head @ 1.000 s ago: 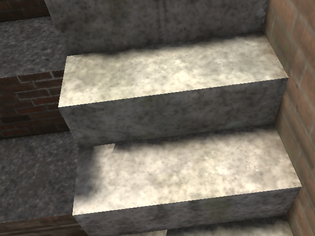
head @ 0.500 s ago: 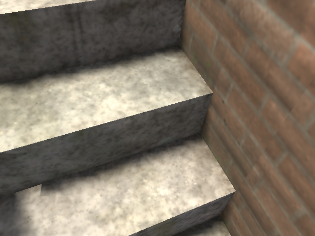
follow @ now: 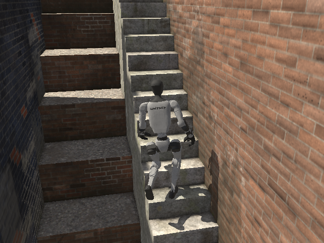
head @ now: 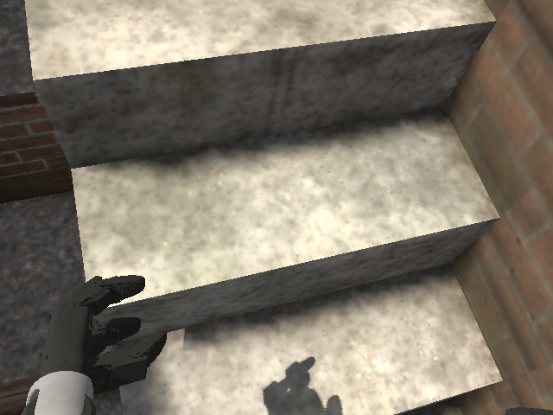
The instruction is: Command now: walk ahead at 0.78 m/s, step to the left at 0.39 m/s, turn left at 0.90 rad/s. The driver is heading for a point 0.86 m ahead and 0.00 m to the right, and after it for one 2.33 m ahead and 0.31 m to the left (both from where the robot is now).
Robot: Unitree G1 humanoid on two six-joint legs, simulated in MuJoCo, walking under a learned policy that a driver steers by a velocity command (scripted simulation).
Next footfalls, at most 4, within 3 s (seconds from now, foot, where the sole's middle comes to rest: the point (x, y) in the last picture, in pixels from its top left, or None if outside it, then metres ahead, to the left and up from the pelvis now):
none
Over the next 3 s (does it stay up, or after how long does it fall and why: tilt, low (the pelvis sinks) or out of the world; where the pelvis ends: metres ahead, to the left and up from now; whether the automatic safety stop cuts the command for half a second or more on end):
falls after 0.76 s (out of the world)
